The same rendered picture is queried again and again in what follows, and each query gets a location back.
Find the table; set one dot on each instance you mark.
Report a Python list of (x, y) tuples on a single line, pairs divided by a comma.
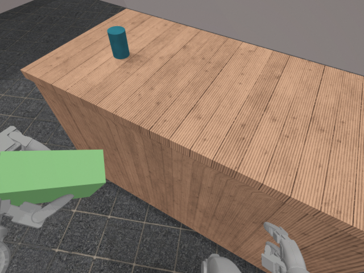
[(219, 134)]

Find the right robot hand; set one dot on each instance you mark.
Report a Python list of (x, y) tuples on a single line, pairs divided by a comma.
[(279, 260)]

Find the left robot hand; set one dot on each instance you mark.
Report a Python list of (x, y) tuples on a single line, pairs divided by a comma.
[(27, 214)]

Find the sponge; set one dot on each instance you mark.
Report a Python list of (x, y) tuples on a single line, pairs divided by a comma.
[(43, 176)]

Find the robot right thigh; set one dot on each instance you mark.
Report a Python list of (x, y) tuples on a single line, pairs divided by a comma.
[(218, 265)]

